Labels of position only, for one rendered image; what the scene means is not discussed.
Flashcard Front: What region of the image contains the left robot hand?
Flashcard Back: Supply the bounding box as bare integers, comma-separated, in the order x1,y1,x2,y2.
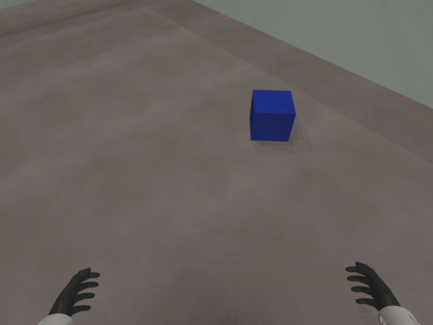
48,267,100,317

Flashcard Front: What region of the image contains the right robot forearm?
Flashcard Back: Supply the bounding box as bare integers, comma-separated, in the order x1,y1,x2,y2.
378,305,421,325

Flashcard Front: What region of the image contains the right robot hand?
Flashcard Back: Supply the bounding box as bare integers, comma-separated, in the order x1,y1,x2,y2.
346,262,400,311

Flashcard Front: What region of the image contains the carton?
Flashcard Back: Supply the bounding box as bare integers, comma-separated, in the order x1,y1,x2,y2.
250,90,296,142

